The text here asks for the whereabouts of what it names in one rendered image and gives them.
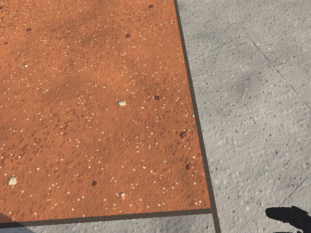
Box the right robot hand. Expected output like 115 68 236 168
265 206 311 233

